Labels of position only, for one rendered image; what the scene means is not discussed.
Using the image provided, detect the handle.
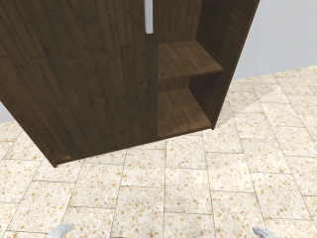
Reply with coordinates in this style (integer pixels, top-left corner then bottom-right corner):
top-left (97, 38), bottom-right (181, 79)
top-left (144, 0), bottom-right (154, 34)

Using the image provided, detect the wardrobe door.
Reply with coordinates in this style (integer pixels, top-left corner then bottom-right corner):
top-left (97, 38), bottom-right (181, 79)
top-left (0, 0), bottom-right (159, 160)
top-left (0, 44), bottom-right (69, 158)

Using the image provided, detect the right robot hand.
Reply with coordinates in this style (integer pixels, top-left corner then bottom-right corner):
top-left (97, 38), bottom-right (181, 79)
top-left (253, 226), bottom-right (278, 238)

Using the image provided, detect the left robot hand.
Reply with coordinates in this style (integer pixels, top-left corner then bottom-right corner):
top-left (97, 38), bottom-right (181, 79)
top-left (46, 223), bottom-right (74, 238)

